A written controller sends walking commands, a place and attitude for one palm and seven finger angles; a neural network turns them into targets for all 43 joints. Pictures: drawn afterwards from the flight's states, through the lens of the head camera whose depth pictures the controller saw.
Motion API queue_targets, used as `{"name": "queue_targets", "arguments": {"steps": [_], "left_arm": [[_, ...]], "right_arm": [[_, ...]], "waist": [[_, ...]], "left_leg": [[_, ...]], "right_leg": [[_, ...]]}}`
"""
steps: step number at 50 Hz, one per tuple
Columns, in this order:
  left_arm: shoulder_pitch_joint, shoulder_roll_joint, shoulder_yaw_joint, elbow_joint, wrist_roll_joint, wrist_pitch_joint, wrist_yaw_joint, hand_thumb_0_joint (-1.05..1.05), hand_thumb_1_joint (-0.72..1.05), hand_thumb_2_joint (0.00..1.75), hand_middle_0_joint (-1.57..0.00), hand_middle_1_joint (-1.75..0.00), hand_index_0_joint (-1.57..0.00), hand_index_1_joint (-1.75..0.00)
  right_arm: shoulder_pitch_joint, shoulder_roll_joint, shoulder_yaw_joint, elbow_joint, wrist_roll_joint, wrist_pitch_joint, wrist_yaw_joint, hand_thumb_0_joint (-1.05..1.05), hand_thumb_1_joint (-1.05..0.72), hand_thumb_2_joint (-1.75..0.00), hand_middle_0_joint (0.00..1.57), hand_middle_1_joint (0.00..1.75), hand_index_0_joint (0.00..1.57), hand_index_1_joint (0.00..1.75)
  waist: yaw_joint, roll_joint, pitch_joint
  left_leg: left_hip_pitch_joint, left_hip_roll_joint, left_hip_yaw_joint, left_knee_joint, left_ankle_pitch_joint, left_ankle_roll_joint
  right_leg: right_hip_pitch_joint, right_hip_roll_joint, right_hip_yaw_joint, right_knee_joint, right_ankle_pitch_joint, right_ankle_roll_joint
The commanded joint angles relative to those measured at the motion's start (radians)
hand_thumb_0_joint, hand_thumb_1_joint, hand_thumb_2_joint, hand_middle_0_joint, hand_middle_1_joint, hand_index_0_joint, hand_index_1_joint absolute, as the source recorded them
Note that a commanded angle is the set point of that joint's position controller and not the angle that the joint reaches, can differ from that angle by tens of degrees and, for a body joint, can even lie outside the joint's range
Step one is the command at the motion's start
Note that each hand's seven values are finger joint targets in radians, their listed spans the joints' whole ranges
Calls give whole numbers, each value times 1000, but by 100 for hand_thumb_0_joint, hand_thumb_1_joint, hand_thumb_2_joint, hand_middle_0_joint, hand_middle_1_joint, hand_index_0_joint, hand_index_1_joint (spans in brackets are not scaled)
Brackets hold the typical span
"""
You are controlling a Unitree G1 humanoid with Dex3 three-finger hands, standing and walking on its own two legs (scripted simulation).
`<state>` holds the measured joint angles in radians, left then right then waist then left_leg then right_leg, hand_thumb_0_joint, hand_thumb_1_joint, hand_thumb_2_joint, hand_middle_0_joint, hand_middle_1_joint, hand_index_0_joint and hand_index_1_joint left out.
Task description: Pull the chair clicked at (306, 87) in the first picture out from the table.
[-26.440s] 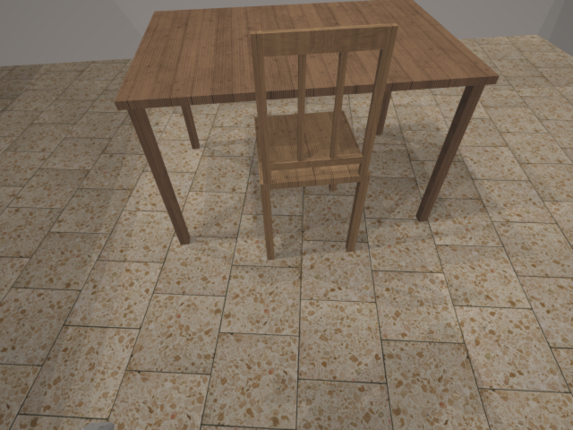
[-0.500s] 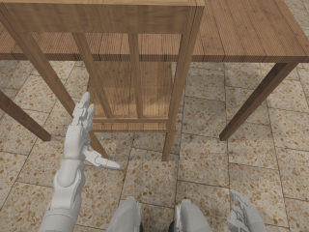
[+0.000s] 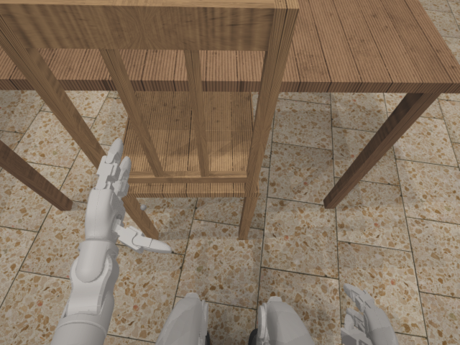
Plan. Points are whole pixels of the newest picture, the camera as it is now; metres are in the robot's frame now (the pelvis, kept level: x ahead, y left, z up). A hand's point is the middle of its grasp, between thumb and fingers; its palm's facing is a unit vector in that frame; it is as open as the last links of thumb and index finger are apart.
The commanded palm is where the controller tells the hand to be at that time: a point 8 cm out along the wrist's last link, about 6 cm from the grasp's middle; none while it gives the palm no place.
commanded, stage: aim the fingers beside a spindle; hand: left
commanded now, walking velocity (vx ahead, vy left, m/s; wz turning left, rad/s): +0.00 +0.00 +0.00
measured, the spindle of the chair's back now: (140, 128) +0.48 +0.18 +0.05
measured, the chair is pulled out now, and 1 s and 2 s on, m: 0.00 0.00 0.00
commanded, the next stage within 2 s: push the fingers through the gap in 0.10 s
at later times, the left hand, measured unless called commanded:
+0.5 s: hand (147, 192) +0.36 +0.16 +0.02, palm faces +0.03 -1.00 -0.05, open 16.9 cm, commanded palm +0.34 +0.21 +0.02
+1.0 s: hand (149, 167) +0.41 +0.16 +0.02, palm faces +0.06 -1.00 -0.04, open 16.9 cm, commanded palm +0.39 +0.21 +0.02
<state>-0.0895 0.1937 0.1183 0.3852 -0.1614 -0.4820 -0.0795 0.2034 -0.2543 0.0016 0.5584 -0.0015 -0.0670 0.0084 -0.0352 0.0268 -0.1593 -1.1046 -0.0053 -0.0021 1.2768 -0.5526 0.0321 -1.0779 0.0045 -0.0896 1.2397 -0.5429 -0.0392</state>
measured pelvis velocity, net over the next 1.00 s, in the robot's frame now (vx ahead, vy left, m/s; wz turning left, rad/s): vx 0.00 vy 0.00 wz -0.01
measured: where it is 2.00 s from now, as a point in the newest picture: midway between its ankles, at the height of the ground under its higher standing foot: outside the picture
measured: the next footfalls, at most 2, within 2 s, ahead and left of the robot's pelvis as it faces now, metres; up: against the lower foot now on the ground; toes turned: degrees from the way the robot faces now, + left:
none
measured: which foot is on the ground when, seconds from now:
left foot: down 0.00-1.00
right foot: down 0.00-1.00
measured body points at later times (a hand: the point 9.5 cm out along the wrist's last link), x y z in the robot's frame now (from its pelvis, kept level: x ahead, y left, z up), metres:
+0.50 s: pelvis +0.00 +0.00 +0.00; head +0.11 +0.01 +0.43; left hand +0.35 +0.21 +0.02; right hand +0.15 -0.25 -0.11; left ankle +0.03 +0.10 -0.62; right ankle +0.03 -0.10 -0.62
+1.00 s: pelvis +0.00 +0.00 +0.00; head +0.12 +0.01 +0.43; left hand +0.40 +0.22 +0.02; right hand +0.10 -0.26 -0.12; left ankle +0.03 +0.10 -0.62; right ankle +0.03 -0.10 -0.62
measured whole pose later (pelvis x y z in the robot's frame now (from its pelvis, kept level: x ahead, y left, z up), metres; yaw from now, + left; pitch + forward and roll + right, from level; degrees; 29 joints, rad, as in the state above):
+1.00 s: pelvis +0.00 +0.00 +0.00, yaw -1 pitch +24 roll -2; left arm -0.43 0.24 0.23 0.72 -0.13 -0.51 -0.08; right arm 0.25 -0.26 0.01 0.62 -0.01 -0.04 0.02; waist -0.08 0.03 -0.16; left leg -1.15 0.00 0.01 1.28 -0.55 0.04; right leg -1.13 0.01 -0.08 1.24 -0.53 -0.03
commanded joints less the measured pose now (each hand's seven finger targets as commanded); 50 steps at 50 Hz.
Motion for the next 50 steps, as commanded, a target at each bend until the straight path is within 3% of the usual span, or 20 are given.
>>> {"name": "queue_targets", "arguments": {"steps": [1,6,9,12,14,16,23,26,28,31,34,37,39,41,48,50], "left_arm": [[-150,113,42,-194,-13,-71,-5,0,-50,30,-6,-8,-6,-8],[-175,97,24,-197,-15,-68,-14,0,-50,30,-6,-8,-6,-8],[-193,125,49,-205,-8,-80,-6,0,-50,30,-6,-8,-6,-8],[-234,126,48,-190,-6,-85,-2,0,-50,30,-6,-8,-6,-8],[-285,121,36,-190,1,-88,1,0,-50,30,-6,-8,-6,-8],[-293,123,43,-164,-1,-82,1,0,-50,30,-6,-8,-6,-8],[-345,131,58,-90,0,-54,-4,0,-50,30,-6,-8,-6,-8],[-363,149,85,-67,-1,-57,-1,0,-50,30,-6,-8,-6,-8],[-403,152,88,-50,1,-62,3,0,-50,30,-6,-8,-6,-8],[-427,169,110,-19,4,-73,4,0,-50,30,-6,-8,-6,-8],[-465,179,115,-4,7,-81,-3,0,-50,30,-6,-8,-6,-8],[-514,182,120,45,6,-83,-9,0,-50,30,-6,-8,-6,-8],[-548,195,125,44,11,-89,-10,0,-50,30,-6,-8,-6,-8],[-567,164,98,53,13,-92,-9,0,-50,30,-6,-8,-6,-8],[-620,229,166,169,25,-95,6,0,-50,30,-6,-8,-6,-8],[-673,255,179,172,32,-105,5,0,-50,30,-6,-8,-6,-8]], "right_arm": [[19,-133,-49,-123,10,-34,-7,0,-90,-90,20,30,20,30],[14,-133,-48,-128,11,-33,-8,0,-90,-90,20,30,20,30],[13,-134,-48,-125,9,-35,-11,0,-90,-90,20,30,20,30],[17,-135,-48,-115,8,-37,-12,0,-90,-90,20,30,20,30],[18,-136,-46,-107,6,-39,-13,0,-90,-90,20,30,20,30],[24,-139,-48,-100,6,-39,-13,0,-90,-90,20,30,20,30],[37,-141,-45,-102,7,-28,-11,0,-90,-90,20,30,20,30],[49,-139,-47,-94,7,-23,-11,0,-90,-90,20,30,20,30],[52,-140,-45,-90,5,-23,-10,0,-90,-90,20,30,20,30],[63,-141,-47,-82,4,-20,-9,0,-90,-90,20,30,20,30],[71,-142,-48,-76,4,-19,-8,0,-90,-90,20,30,20,30],[82,-145,-47,-64,4,-16,-9,0,-90,-90,20,30,20,30],[90,-148,-49,-60,4,-16,-9,0,-90,-90,20,30,20,30],[99,-147,-51,-55,2,-16,-5,0,-90,-90,20,30,20,30],[118,-155,-49,-39,-3,-1,-3,0,-90,-90,20,30,20,30],[122,-155,-46,-35,-5,5,-2,0,-90,-90,20,30,20,30]], "waist": [[-12,-12,-362],[-19,1,-355],[-12,18,-369],[-21,10,-368],[-27,37,-374],[-29,12,-382],[-23,23,-403],[-26,-12,-410],[-27,14,-401],[-32,-11,-409],[-35,18,-426],[-46,5,-402],[-44,43,-426],[-51,46,-441],[-58,-5,-414],[-58,35,-429]], "left_leg": [[231,0,-46,-170,282,-6],[218,-3,-42,-165,262,-4],[230,-2,-45,-161,266,-5],[230,0,-48,-156,267,-6],[249,1,-56,-155,269,-8],[249,2,-56,-155,265,-8],[239,-3,-49,-157,295,-7],[230,0,-46,-157,298,-7],[217,-3,-43,-153,290,-5],[204,-2,-37,-149,279,-5],[216,-3,-35,-149,293,-6],[201,-2,-37,-151,276,-6],[227,-2,-39,-151,292,-8],[261,2,-47,-155,312,-12],[187,-3,-36,-148,275,-5],[197,-3,-39,-148,278,-8]], "right_leg": [[246,7,71,-171,266,7],[240,5,75,-175,253,8],[230,7,75,-169,247,5],[221,8,75,-167,248,6],[191,6,69,-157,236,5],[197,7,68,-163,235,6],[220,9,72,-160,273,5],[239,11,76,-162,288,9],[230,11,79,-161,279,6],[240,12,85,-163,279,10],[240,12,88,-163,291,8],[229,13,86,-167,276,9],[219,13,85,-163,280,6],[203,14,76,-160,285,6],[222,18,86,-167,273,10],[213,16,86,-160,271,7]]}}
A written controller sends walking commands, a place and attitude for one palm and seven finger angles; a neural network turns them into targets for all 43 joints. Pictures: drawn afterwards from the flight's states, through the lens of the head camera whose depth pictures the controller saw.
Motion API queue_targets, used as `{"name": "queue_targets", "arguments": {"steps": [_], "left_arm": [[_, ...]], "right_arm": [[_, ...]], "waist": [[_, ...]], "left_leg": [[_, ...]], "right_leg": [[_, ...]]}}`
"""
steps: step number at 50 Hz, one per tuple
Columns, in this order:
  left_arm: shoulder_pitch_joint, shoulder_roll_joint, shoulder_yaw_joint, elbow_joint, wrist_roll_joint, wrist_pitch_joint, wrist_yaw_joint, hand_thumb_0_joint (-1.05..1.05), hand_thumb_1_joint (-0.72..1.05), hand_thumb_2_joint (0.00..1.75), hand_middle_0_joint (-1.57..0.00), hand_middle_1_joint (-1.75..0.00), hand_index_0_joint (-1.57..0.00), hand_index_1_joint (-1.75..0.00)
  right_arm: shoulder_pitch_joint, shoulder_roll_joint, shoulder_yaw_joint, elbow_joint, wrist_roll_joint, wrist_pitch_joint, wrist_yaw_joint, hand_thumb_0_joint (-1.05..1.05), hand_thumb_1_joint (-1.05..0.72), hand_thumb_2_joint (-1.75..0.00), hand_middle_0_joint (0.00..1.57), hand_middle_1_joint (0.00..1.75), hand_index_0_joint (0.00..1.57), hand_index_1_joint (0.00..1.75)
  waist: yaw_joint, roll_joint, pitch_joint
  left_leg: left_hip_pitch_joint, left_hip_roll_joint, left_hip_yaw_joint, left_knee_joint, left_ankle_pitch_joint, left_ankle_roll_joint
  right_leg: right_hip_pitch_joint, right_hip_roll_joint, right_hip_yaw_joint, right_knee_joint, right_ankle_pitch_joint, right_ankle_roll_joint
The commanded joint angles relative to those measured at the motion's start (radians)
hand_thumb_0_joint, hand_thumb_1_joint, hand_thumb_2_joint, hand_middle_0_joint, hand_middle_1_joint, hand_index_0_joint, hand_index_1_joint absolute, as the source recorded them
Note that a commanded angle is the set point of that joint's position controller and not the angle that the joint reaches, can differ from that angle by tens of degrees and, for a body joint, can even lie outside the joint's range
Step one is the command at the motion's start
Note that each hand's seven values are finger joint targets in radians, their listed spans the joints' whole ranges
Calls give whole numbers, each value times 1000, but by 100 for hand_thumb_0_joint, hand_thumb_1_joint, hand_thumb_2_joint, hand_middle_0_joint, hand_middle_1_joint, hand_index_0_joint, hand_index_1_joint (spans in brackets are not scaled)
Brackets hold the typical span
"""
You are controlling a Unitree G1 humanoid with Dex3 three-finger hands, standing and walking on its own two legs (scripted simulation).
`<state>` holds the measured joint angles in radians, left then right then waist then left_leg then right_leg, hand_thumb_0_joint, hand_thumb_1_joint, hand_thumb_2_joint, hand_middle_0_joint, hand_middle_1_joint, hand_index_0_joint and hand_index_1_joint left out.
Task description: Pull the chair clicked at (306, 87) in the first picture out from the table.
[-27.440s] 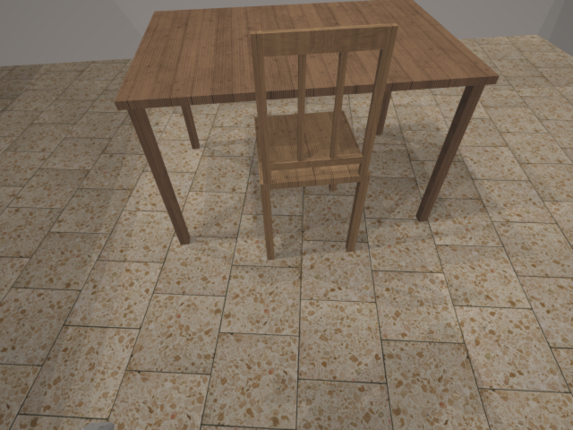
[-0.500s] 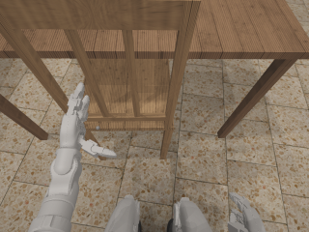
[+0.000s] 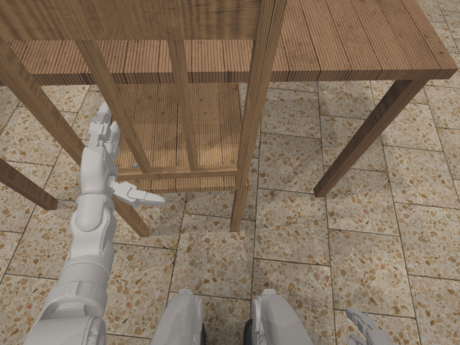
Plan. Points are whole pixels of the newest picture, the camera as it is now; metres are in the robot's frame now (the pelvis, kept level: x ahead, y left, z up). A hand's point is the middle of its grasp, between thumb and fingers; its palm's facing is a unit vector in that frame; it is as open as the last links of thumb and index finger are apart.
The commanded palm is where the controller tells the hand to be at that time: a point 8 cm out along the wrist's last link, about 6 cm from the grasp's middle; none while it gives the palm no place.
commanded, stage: push the fingers through the gap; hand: left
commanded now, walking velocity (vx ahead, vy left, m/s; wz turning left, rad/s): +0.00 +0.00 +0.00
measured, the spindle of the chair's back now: (125, 124) +0.48 +0.19 +0.05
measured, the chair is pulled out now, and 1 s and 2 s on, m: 0.00 0.00 0.01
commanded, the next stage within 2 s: hook a spindle and tug to test in 0.80 s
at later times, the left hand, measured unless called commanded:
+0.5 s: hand (137, 139) +0.46 +0.17 +0.02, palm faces +0.07 -1.00 -0.04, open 16.9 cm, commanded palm +0.43 +0.21 +0.02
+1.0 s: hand (138, 143) +0.46 +0.17 +0.02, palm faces +0.08 -1.00 -0.03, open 16.9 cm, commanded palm +0.43 +0.21 +0.02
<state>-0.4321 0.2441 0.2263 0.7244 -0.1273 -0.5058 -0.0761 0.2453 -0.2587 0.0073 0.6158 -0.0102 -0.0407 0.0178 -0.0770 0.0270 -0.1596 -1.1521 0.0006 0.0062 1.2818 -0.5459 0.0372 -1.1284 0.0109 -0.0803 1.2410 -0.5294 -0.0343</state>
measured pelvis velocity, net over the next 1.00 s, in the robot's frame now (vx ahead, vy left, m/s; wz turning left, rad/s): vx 0.00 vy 0.01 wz -0.01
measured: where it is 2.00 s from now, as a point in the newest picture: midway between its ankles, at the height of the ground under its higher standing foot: outside the picture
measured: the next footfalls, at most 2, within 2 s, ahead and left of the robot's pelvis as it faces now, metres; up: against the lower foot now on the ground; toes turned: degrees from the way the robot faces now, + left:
none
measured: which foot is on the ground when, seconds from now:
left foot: down 0.00-1.00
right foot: down 0.00-1.00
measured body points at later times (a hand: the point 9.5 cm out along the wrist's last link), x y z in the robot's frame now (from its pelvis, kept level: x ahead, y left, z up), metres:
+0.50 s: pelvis +0.00 +0.01 +0.00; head +0.14 +0.02 +0.42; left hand +0.45 +0.22 +0.02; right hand +0.07 -0.26 -0.12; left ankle +0.03 +0.10 -0.62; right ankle +0.03 -0.10 -0.62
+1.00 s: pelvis +0.00 +0.01 +0.00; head +0.14 +0.02 +0.43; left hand +0.45 +0.22 +0.02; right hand +0.08 -0.26 -0.12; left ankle +0.03 +0.10 -0.62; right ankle +0.03 -0.10 -0.62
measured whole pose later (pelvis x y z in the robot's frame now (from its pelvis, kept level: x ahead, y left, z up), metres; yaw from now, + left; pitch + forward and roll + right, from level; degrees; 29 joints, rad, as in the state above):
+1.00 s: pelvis +0.00 +0.01 +0.00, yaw -1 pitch +26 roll -3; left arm -0.62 0.29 0.30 0.93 -0.09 -0.55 -0.07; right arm 0.27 -0.25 0.01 0.62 -0.03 0.03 0.04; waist -0.11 0.03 -0.16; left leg -1.19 0.00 0.01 1.29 -0.55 0.04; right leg -1.16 0.02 -0.08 1.24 -0.52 -0.03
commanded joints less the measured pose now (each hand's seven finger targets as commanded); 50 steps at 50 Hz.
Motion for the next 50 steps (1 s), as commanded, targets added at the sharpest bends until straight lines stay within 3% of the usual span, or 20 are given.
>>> {"name": "queue_targets", "arguments": {"steps": [1,4,7,10,12,13,16,20,21,23,24,28,34,36,38,39,43,45,48,50], "left_arm": [[-349,201,71,-165,-4,-86,1,0,-50,30,-6,-8,-6,-8],[-399,187,56,-159,-2,-95,-4,0,-50,30,-6,-8,-6,-8],[-397,185,58,-97,-1,-89,-10,0,-50,30,-6,-8,-6,-8],[-428,189,62,-63,2,-87,-14,0,-50,30,-6,-8,-6,-8],[-466,198,66,-41,9,-91,-12,0,-50,30,-6,-8,-6,-8],[-495,191,61,-53,7,-96,-12,0,-50,30,-6,-8,-6,-8],[-505,240,105,-11,17,-100,-5,0,-50,30,-6,-8,-6,-8],[-594,226,85,5,30,-114,1,0,-50,30,-6,-8,-6,-8],[-565,239,104,8,31,-115,3,0,-50,30,-6,-8,-6,-8],[-524,229,98,10,28,-110,-1,0,-50,30,-6,-8,-6,-8],[-513,203,84,14,24,-105,-3,0,-50,30,-6,-8,-6,-8],[-474,224,105,18,22,-90,2,0,-50,30,-6,-8,-6,-8],[-535,220,91,-44,31,-122,20,0,-50,30,-6,-8,-6,-8],[-523,246,114,-28,33,-126,23,0,-50,30,-6,-8,-6,-8],[-546,205,73,-34,37,-129,18,0,-50,30,-6,-8,-6,-8],[-536,215,87,-26,35,-129,18,0,-50,30,-6,-8,-6,-8],[-535,192,70,24,29,-113,7,0,-50,30,-6,-8,-6,-8],[-535,233,102,26,31,-116,6,0,-50,30,-6,-8,-6,-8],[-519,221,91,-18,22,-125,1,0,-50,30,-11,-24,-11,-24],[-534,198,73,-4,21,-121,-2,0,-50,30,-15,-35,-15,-35]], "right_arm": [[84,-149,-53,-92,3,-20,-12,0,-90,-90,20,30,20,30],[96,-152,-55,-86,1,-18,-8,0,-90,-90,20,30,20,30],[108,-157,-56,-77,0,-10,-4,0,-90,-90,20,30,20,30],[118,-158,-56,-73,-1,-3,-1,0,-90,-90,20,30,20,30],[123,-161,-57,-69,-3,3,-2,0,-90,-90,20,30,20,30],[125,-160,-56,-70,-4,2,-2,0,-90,-90,20,30,20,30],[138,-164,-57,-61,-9,11,1,0,-90,-90,20,30,20,30],[153,-164,-57,-53,-14,22,5,0,-90,-90,20,30,20,30],[156,-166,-59,-57,-17,25,7,0,-90,-90,20,30,20,30],[160,-166,-60,-70,-15,31,12,0,-90,-90,20,30,20,30],[157,-162,-61,-68,-14,35,16,0,-90,-90,20,30,20,30],[160,-164,-61,-78,-10,51,18,0,-90,-90,20,30,20,30],[154,-157,-59,-73,-12,49,16,0,-90,-90,20,30,20,30],[155,-160,-61,-66,-15,49,15,0,-90,-90,20,30,20,30],[151,-155,-59,-69,-14,47,13,0,-90,-90,20,30,20,30],[152,-156,-60,-64,-15,46,14,0,-90,-90,20,30,20,30],[149,-156,-57,-66,-12,50,12,0,-90,-90,20,30,20,30],[147,-160,-57,-67,-12,51,9,0,-90,-90,20,30,20,30],[143,-156,-58,-78,-12,48,11,0,-90,-90,20,30,20,30],[139,-154,-57,-69,-12,48,12,0,-90,-90,20,30,20,30]], "waist": [[-21,23,-438],[-32,73,-467],[-39,38,-451],[-41,62,-454],[-51,40,-446],[-52,68,-456],[-46,59,-473],[-64,88,-485],[-48,96,-510],[-44,82,-525],[-48,85,-523],[-46,34,-492],[-50,82,-487],[-49,62,-479],[-61,84,-485],[-52,83,-484],[-68,42,-454],[-53,56,-459],[-48,66,-508],[-58,68,-479]], "left_leg": [[252,-8,-46,-149,284,-11],[308,-3,-55,-148,319,-17],[292,-2,-59,-149,317,-17],[306,-1,-61,-146,335,-19],[299,1,-67,-148,318,-17],[312,1,-68,-144,329,-17],[306,2,-68,-138,339,-19],[347,8,-85,-137,362,-24],[352,5,-80,-136,378,-25],[363,7,-84,-140,417,-28],[369,8,-80,-140,422,-27],[326,7,-71,-147,390,-20],[349,7,-70,-150,374,-22],[338,8,-69,-148,365,-22],[347,6,-70,-147,365,-21],[348,6,-71,-149,359,-24],[308,3,-67,-146,329,-14],[302,1,-65,-146,328,-15],[336,2,-64,-140,367,-17],[325,3,-64,-137,351,-17]], "right_leg": [[270,11,78,-162,272,4],[232,13,67,-156,280,2],[233,16,65,-160,280,3],[209,16,60,-152,286,2],[198,17,58,-153,267,3],[182,18,57,-147,270,1],[193,18,58,-144,277,2],[148,20,48,-133,271,1],[166,21,50,-133,282,-1],[182,23,47,-129,311,-3],[181,23,45,-133,319,0],[209,26,50,-145,317,2],[188,22,54,-148,297,2],[196,24,55,-149,294,3],[182,22,55,-146,292,3],[187,21,53,-149,284,2],[192,22,56,-157,277,3],[201,20,61,-155,278,3],[214,22,62,-146,310,1],[196,20,59,-151,297,4]]}}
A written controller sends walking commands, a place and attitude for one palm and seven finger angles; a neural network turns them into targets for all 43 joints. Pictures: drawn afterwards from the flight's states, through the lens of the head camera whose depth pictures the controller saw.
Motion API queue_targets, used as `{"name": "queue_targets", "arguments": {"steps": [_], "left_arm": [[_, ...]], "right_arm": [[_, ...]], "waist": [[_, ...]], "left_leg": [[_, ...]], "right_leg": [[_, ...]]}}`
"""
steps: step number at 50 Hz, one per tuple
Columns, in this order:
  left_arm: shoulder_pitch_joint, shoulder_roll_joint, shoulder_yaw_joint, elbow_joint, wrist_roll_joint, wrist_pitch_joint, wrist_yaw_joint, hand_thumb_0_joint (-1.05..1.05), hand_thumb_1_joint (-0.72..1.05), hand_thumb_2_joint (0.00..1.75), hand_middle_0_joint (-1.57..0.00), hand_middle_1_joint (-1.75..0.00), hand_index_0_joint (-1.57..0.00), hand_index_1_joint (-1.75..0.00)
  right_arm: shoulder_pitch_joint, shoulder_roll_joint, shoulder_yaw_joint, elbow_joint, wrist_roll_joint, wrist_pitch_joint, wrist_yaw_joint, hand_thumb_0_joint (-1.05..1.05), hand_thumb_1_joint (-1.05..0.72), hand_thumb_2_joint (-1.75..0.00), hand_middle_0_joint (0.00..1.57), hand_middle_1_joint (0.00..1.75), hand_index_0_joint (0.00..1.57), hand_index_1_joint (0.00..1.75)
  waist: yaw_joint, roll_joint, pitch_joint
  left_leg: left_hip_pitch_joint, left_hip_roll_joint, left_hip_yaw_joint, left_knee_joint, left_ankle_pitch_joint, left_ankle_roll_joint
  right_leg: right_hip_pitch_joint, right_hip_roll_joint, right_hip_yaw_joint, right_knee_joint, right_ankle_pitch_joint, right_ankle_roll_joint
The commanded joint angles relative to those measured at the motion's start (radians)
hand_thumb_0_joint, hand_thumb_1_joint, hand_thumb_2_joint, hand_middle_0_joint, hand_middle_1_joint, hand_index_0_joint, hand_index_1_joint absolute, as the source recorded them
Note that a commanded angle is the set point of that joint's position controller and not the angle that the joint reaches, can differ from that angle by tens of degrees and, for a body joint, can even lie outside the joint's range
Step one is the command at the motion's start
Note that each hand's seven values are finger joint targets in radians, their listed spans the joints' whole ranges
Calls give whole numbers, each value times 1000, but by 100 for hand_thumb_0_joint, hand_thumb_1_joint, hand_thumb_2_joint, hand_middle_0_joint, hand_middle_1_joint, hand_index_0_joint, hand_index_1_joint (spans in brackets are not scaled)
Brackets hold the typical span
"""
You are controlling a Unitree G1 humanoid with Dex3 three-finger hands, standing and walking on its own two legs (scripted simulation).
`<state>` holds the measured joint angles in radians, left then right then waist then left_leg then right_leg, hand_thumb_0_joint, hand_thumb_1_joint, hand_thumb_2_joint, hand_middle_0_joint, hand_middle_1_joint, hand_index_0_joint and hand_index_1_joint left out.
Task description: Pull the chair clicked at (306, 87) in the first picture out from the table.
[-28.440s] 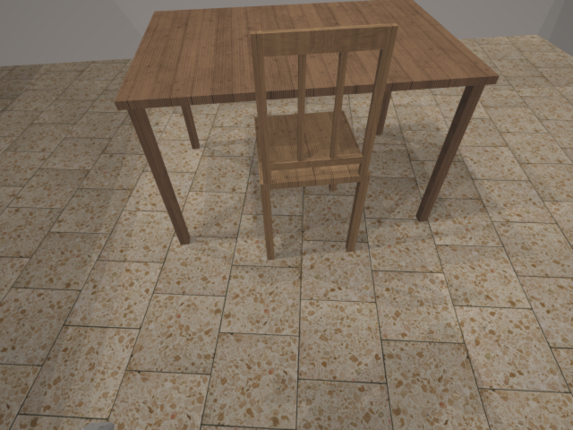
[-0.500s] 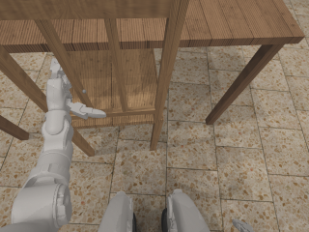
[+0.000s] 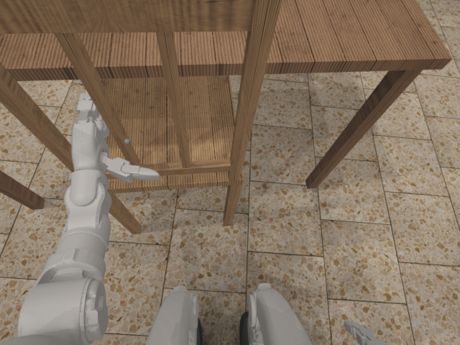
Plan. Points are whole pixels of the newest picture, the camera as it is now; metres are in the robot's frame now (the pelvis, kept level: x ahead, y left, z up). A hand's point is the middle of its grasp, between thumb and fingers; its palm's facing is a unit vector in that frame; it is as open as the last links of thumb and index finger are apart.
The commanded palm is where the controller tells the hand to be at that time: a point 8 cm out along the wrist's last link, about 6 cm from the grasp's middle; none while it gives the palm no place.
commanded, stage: hook a spindle and tug to test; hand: left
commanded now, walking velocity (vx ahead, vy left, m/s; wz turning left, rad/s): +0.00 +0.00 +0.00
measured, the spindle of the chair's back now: (112, 121) +0.47 +0.19 +0.05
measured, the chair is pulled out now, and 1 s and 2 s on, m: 0.00 0.01 0.05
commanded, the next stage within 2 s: step backward, pulling the chair out in 1.40 s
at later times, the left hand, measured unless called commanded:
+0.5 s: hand (132, 141) +0.45 +0.16 +0.02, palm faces +0.08 -1.00 -0.03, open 10.9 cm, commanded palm +0.42 +0.20 +0.02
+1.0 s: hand (134, 144) +0.45 +0.16 +0.02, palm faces +0.10 -1.00 -0.03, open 4.9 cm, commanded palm +0.40 +0.20 +0.02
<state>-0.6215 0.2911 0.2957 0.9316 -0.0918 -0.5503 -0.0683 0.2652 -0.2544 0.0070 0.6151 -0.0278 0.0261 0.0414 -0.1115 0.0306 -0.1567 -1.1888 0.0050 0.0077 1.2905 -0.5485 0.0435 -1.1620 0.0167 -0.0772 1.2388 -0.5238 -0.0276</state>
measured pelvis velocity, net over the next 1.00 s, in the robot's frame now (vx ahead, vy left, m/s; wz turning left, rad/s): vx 0.01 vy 0.00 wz -0.01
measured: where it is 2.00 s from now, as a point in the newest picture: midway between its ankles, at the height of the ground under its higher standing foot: outside the picture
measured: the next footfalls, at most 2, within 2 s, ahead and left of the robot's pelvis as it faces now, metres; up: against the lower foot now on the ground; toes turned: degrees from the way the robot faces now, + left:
none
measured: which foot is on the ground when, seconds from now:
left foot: down 0.00-1.00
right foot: down 0.00-1.00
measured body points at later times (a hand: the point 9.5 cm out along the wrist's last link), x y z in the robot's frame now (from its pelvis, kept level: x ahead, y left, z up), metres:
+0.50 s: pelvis +0.00 +0.00 +0.00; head +0.14 +0.01 +0.43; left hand +0.44 +0.21 +0.03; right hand +0.07 -0.26 -0.12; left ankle +0.02 +0.09 -0.62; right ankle +0.03 -0.11 -0.62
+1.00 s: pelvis +0.01 +0.00 +0.01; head +0.14 +0.01 +0.44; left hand +0.43 +0.21 +0.03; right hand +0.09 -0.26 -0.11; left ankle +0.02 +0.09 -0.62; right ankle +0.03 -0.11 -0.62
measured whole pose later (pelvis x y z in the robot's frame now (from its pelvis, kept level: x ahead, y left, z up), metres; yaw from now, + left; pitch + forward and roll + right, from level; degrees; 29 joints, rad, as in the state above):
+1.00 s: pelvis +0.01 +0.00 +0.01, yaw +0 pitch +25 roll -2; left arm -0.53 0.25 0.26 0.83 -0.11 -0.53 -0.03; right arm 0.27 -0.25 0.00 0.60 -0.02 0.04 0.05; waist -0.11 0.03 -0.16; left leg -1.15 0.01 0.02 1.26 -0.55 0.04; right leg -1.13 0.02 -0.06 1.22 -0.53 -0.03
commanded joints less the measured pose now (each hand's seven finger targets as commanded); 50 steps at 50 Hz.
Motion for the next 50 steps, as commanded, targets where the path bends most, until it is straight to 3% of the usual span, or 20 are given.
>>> {"name": "queue_targets", "arguments": {"steps": [1,2,5,7,10,12,13,15,20,25,26,27,30,33,35,38,41,42,45,50], "left_arm": [[-332,171,19,-178,-12,-70,-9,0,-50,30,-17,-41,-17,-41],[-350,200,37,-188,-8,-72,-7,0,-50,30,-18,-46,-18,-46],[-373,150,-4,-221,-10,-77,-9,0,-50,30,-24,-63,-24,-63],[-348,152,3,-201,-13,-70,-6,0,-50,30,-27,-74,-27,-74],[-360,168,17,-192,-13,-66,-1,0,-50,30,-32,-90,-32,-90],[-357,198,34,-182,-4,-63,0,0,-39,35,-36,-101,-36,-101],[-382,179,19,-187,-5,-66,-1,0,-33,37,-38,-107,-38,-107],[-352,204,49,-224,-11,-74,1,0,-22,42,-41,-118,-41,-118],[-336,138,-6,-217,-17,-59,-3,0,6,54,-50,-145,-50,-145],[-299,138,1,-257,-16,-61,18,0,34,66,-50,-145,-50,-145],[-309,117,-18,-238,-11,-58,22,0,40,68,-50,-145,-50,-145],[-320,136,-6,-235,-5,-60,27,0,45,71,-50,-145,-50,-145],[-303,114,-21,-251,8,-74,40,0,62,78,-50,-145,-50,-145],[-320,96,-41,-228,10,-78,39,0,79,85,-50,-145,-50,-145],[-339,119,-26,-227,11,-84,39,0,90,90,-50,-145,-50,-145],[-322,136,-16,-224,11,-87,33,0,90,90,-50,-145,-50,-145],[-274,91,-38,-258,-4,-82,26,0,90,90,-50,-145,-50,-145],[-244,98,-29,-263,-9,-77,26,0,90,90,-50,-145,-50,-145],[-169,109,-18,-292,-18,-69,22,0,90,90,-50,-145,-50,-145],[-115,97,-33,-340,-15,-68,25,0,90,90,-50,-145,-50,-145]], "right_arm": [[122,-161,-56,-66,6,-17,-12,0,-90,-90,20,30,20,30],[122,-163,-55,-68,5,-15,-14,0,-90,-90,20,30,20,30],[118,-159,-58,-72,6,-18,-14,0,-90,-90,20,30,20,30],[122,-160,-59,-69,7,-19,-14,0,-90,-90,20,30,20,30],[124,-161,-57,-65,6,-19,-15,0,-90,-90,20,30,20,30],[121,-161,-53,-72,6,-16,-17,0,-90,-90,20,30,20,30],[123,-157,-52,-72,5,-18,-17,0,-90,-90,20,30,20,30],[126,-160,-56,-75,2,-20,-15,0,-90,-90,20,30,20,30],[124,-157,-57,-71,8,-18,-11,0,-90,-90,20,30,20,30],[125,-158,-62,-78,8,-19,-10,0,-90,-90,20,30,20,30],[124,-156,-60,-73,7,-18,-8,0,-90,-90,20,30,20,30],[125,-157,-59,-69,7,-17,-10,0,-90,-90,20,30,20,30],[125,-155,-62,-73,4,-19,-5,0,-90,-90,20,30,20,30],[124,-154,-62,-72,5,-18,-6,0,-90,-90,20,30,20,30],[125,-158,-62,-68,4,-17,-6,0,-90,-90,20,30,20,30],[127,-159,-61,-71,4,-15,-8,0,-90,-90,20,30,20,30],[119,-152,-62,-78,5,-13,-2,0,-90,-90,20,30,20,30],[119,-154,-64,-81,7,-12,-2,0,-90,-90,20,30,20,30],[110,-152,-63,-91,12,-12,-1,0,-90,-90,20,30,20,30],[100,-145,-61,-103,14,-13,2,0,-90,-90,20,30,20,30]], "waist": [[-21,51,-459],[-21,35,-464],[-25,86,-494],[-25,52,-494],[-26,56,-485],[-20,36,-478],[-28,53,-474],[-6,65,-530],[-28,63,-479],[-12,73,-508],[-26,52,-478],[-21,52,-460],[-13,70,-501],[-31,39,-462],[-26,47,-470],[-19,54,-489],[-8,75,-510],[-5,44,-517],[11,44,-507],[15,50,-477]], "left_leg": [[328,-4,-61,-146,332,-21],[311,-4,-61,-144,321,-18],[371,-2,-67,-145,348,-23],[361,-1,-66,-143,349,-21],[341,-4,-63,-141,341,-20],[301,-6,-59,-140,322,-16],[311,-8,-58,-140,330,-15],[341,-6,-58,-137,370,-19],[353,0,-63,-146,360,-22],[389,2,-66,-157,377,-29],[377,2,-69,-159,361,-28],[357,1,-66,-160,350,-27],[400,2,-72,-160,373,-31],[371,2,-68,-157,347,-25],[364,0,-69,-157,328,-25],[363,-3,-62,-154,351,-24],[399,-2,-60,-160,390,-29],[395,-1,-61,-161,395,-28],[376,-3,-48,-167,409,-26],[371,-1,-44,-172,416,-26]], "right_leg": [[242,15,61,-152,281,-3],[252,15,64,-148,278,-2],[217,13,58,-146,281,-4],[232,15,58,-150,288,-2],[236,13,60,-148,286,-1],[260,13,69,-147,285,-1],[254,13,68,-147,291,-2],[278,12,68,-140,321,-3],[235,16,58,-150,303,-1],[238,16,53,-150,302,-3],[225,17,49,-154,289,-2],[230,15,52,-153,284,-3],[221,16,47,-147,289,-5],[219,18,52,-154,281,-4],[221,16,54,-154,265,-4],[248,16,60,-152,294,-6],[257,17,53,-153,320,-6],[275,18,53,-155,330,-5],[311,18,60,-158,364,-5],[313,18,60,-158,376,-5]]}}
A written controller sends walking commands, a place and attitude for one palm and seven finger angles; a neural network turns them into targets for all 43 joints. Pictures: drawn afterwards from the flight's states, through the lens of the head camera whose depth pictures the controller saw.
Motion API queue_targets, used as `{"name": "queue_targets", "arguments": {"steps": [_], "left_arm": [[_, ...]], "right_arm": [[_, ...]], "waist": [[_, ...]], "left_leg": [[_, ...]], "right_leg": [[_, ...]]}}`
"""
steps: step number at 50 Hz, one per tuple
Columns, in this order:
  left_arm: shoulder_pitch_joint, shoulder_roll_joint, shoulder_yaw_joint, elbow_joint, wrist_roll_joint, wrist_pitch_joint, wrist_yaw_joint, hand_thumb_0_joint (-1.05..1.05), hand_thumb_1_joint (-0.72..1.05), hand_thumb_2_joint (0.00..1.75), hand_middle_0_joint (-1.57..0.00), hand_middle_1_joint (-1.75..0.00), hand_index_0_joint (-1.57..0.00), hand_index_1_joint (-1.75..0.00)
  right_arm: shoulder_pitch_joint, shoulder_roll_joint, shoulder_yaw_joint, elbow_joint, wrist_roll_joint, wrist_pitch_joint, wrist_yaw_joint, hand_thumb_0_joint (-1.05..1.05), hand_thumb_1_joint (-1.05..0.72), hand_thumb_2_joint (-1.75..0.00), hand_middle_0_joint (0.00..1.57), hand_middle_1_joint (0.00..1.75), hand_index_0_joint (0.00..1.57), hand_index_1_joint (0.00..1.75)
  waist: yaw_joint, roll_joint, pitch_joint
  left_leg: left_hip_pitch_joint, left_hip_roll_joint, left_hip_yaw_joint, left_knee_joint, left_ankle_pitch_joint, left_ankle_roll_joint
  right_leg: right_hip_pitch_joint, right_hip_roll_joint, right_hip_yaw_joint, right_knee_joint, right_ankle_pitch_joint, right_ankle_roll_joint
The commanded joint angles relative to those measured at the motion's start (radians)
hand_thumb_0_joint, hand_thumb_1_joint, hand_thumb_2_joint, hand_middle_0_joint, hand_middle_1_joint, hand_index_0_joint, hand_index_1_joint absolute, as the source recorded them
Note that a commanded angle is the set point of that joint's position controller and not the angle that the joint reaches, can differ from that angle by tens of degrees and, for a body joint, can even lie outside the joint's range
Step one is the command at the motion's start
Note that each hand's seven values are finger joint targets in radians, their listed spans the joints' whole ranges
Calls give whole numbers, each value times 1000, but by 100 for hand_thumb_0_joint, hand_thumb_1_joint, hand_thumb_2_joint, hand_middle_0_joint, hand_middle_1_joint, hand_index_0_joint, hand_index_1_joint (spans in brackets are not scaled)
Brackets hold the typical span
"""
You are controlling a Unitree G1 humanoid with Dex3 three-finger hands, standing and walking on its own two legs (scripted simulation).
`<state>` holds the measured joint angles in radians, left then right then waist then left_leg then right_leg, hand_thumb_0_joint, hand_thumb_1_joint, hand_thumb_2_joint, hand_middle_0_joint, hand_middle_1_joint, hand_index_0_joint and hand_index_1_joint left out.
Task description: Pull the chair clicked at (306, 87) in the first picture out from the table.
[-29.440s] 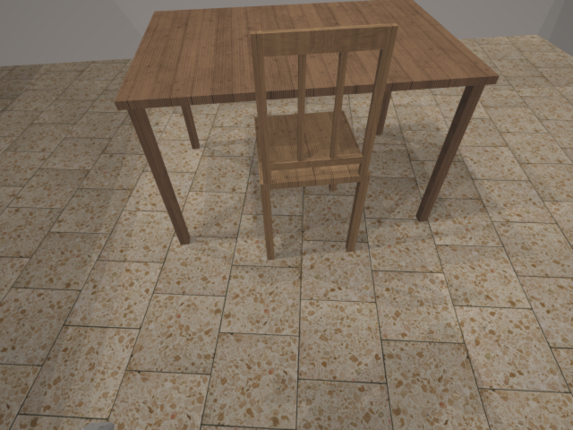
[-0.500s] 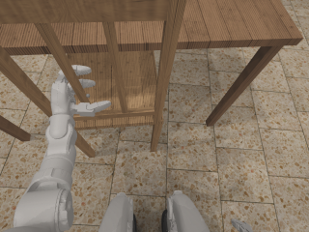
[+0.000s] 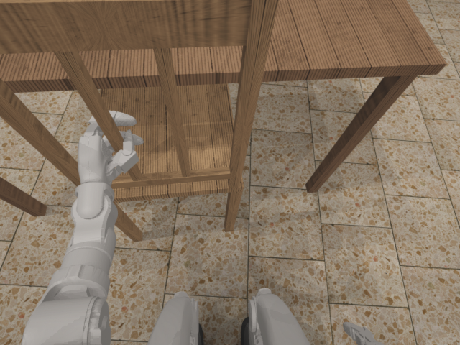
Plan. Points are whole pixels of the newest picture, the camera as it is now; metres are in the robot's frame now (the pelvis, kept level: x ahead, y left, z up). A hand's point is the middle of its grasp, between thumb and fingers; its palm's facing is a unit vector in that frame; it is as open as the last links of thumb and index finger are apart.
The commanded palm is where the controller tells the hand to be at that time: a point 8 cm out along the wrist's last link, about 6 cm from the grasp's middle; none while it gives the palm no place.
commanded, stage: hook a spindle and tug to test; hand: left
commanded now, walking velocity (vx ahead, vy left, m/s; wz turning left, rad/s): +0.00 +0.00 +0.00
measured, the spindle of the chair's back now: (112, 133) +0.46 +0.19 +0.04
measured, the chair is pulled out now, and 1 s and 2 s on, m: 0.01 0.05 0.16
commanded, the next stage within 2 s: step backward, pulling the chair out in 0.40 s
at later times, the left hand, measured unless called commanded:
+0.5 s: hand (132, 167) +0.41 +0.16 +0.02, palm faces +0.08 -1.00 -0.03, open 4.9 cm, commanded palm +0.38 +0.20 +0.02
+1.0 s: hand (133, 172) +0.39 +0.15 +0.04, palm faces +0.05 -0.99 -0.15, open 5.0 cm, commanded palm +0.36 +0.20 +0.03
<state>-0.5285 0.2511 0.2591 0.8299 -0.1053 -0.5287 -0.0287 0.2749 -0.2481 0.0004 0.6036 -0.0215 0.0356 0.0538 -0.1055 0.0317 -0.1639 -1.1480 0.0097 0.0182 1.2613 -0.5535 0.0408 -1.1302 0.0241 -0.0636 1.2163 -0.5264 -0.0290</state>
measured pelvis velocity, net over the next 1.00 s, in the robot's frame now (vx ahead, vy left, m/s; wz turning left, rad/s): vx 0.02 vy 0.01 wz -0.01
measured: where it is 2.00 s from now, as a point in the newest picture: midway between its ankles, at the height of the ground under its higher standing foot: outside the picture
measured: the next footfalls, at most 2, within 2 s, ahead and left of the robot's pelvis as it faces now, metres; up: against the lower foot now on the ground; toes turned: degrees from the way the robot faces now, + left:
none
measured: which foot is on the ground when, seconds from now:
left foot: down 0.00-1.00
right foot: down 0.00-1.00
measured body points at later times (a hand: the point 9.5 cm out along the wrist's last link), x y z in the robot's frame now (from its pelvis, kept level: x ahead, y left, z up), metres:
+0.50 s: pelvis +0.01 +0.00 +0.00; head +0.14 +0.01 +0.43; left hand +0.40 +0.21 +0.02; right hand +0.13 -0.25 -0.12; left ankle +0.02 +0.09 -0.63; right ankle +0.02 -0.11 -0.63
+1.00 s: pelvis +0.02 +0.01 +0.10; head +0.11 +0.01 +0.54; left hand +0.38 +0.20 +0.05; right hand +0.07 -0.26 -0.02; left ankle +0.02 +0.09 -0.63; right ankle +0.02 -0.11 -0.63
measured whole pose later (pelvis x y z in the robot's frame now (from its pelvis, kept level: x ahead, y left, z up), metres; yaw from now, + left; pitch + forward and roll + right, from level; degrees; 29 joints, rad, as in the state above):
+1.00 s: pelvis +0.02 +0.01 +0.10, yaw -1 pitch +10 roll -1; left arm -0.47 0.21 0.11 1.00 -0.06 -0.24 0.08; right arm 0.27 -0.25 -0.02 0.66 0.03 0.10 -0.08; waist -0.09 0.01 0.04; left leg -0.50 -0.01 0.06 0.62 -0.30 0.05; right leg -0.50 0.02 0.00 0.60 -0.28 0.00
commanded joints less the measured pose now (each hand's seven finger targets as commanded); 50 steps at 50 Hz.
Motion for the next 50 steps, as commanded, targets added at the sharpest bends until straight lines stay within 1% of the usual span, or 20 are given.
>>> {"name": "queue_targets", "arguments": {"steps": [1,3,6,9,13,16,23,25,26,28,30,31,32,36,38,40,42,45,47,50], "left_arm": [[-207,130,-1,-251,-6,-89,-15,0,90,90,-50,-145,-50,-145],[-161,164,35,-265,-11,-89,-11,0,90,90,-50,-145,-50,-145],[-110,116,-1,-297,-21,-83,-16,0,90,90,-50,-145,-50,-145],[-101,129,11,-305,-19,-82,-11,0,90,90,-50,-145,-50,-145],[-94,87,-38,-363,-18,-83,-12,0,90,90,-50,-145,-50,-145],[-27,80,-40,-374,-23,-74,-10,0,90,90,-50,-145,-50,-145],[-88,116,-10,-357,-15,-75,-8,0,90,90,-50,-145,-50,-145],[-123,81,-44,-359,-21,-71,-13,0,90,90,-50,-145,-50,-145],[-315,341,-27,-574,79,42,65,0,90,90,-50,-145,-50,-145],[-228,244,-76,-540,77,170,120,0,90,90,-50,-145,-50,-145],[-90,145,-149,-357,87,265,139,0,90,90,-50,-145,-50,-145],[-77,136,-169,-244,86,301,138,0,90,90,-50,-145,-50,-145],[-118,132,-176,-208,78,307,146,0,90,90,-50,-145,-50,-145],[-253,129,-181,-56,95,287,164,0,90,90,-50,-145,-50,-145],[-277,140,-178,-18,100,273,154,0,90,90,-50,-145,-50,-145],[-256,110,-194,22,100,265,140,0,90,90,-50,-145,-50,-145],[-239,97,-199,27,96,254,127,0,90,90,-50,-145,-50,-145],[-204,101,-186,9,98,243,118,0,90,90,-50,-145,-50,-145],[-169,105,-179,-4,98,238,116,0,90,90,-50,-145,-50,-145],[-123,119,-164,-37,97,235,114,0,90,90,-50,-145,-50,-145]], "right_arm": [[91,-150,-54,-93,7,-24,-10,0,-90,-90,20,30,20,30],[89,-153,-56,-99,7,-27,-12,0,-90,-90,20,30,20,30],[78,-144,-55,-105,10,-30,-9,0,-90,-90,20,30,20,30],[75,-146,-56,-106,11,-33,-11,0,-90,-90,20,30,20,30],[66,-144,-59,-111,11,-40,-12,0,-90,-90,20,30,20,30],[63,-142,-61,-116,12,-40,-10,0,-90,-90,20,30,20,30],[50,-142,-57,-104,10,-46,-23,0,-90,-90,20,30,20,30],[43,-137,-54,-99,10,-49,-25,0,-90,-90,20,30,20,30],[106,-122,-61,-169,69,29,-56,0,-90,-90,20,30,20,30],[95,-112,-57,-192,84,60,-104,0,-90,-90,20,30,20,30],[78,-109,-41,-159,88,86,-129,0,-90,-90,20,30,20,30],[46,-117,-31,-141,89,95,-134,0,-90,-90,20,30,20,30],[45,-125,-28,-129,92,96,-143,0,-90,-90,20,30,20,30],[101,-136,-35,-59,75,84,-164,0,-90,-90,20,30,20,30],[110,-139,-46,-39,72,82,-165,0,-90,-90,20,30,20,30],[115,-133,-49,-25,67,75,-162,0,-90,-90,20,30,20,30],[101,-130,-55,-23,60,65,-156,0,-90,-90,20,30,20,30],[82,-129,-61,-19,48,53,-147,0,-90,-90,20,30,20,30],[76,-131,-63,-21,47,47,-143,0,-90,-90,20,30,20,30],[75,-135,-66,-25,52,45,-144,0,-90,-90,20,30,20,30]], "waist": [[9,35,-467],[25,36,-482],[23,40,-465],[27,21,-451],[22,54,-471],[32,20,-464],[25,12,-450],[12,27,-452],[41,87,-690],[18,95,-591],[12,20,-423],[15,1,-268],[21,-17,-216],[17,51,-275],[21,116,-275],[24,155,-266],[30,184,-246],[41,192,-241],[45,187,-236],[46,95,-267]], "left_leg": [[323,-8,-52,-141,423,-22],[315,-9,-46,-139,434,-22],[332,-7,-46,-144,461,-25],[318,-8,-48,-146,444,-26],[373,-2,-56,-142,492,-31],[369,-2,-56,-147,509,-31],[315,-11,-49,-132,443,-24],[325,-12,-49,-131,435,-25],[630,3,-28,-322,418,-8],[682,4,-37,-393,474,-5],[656,32,-65,-463,448,0],[563,53,-90,-543,286,2],[567,62,-101,-579,273,11],[805,108,-115,-605,752,1],[892,132,-127,-616,919,-2],[963,161,-161,-640,1039,-6],[1014,187,-186,-673,1080,-3],[1058,216,-199,-694,1125,6],[1057,218,-188,-694,1123,3],[1019,200,-156,-673,1064,-9]], "right_leg": [[297,10,48,-136,389,-3],[319,10,53,-133,407,-4],[315,9,47,-134,427,-3],[317,10,47,-132,414,-3],[285,7,40,-123,422,-5],[310,8,40,-128,441,-3],[312,4,50,-123,420,-3],[302,2,48,-127,413,-1],[699,-77,169,-348,452,-8],[729,-77,145,-404,632,-4],[713,-89,125,-448,615,13],[686,-101,115,-505,419,15],[703,-99,116,-527,403,19],[745,-105,106,-552,733,34],[728,-100,108,-574,734,31],[702,-84,103,-578,606,27],[673,-67,98,-583,464,27],[681,-59,102,-584,390,23],[706,-63,108,-605,426,19],[798,-79,123,-658,622,11]]}}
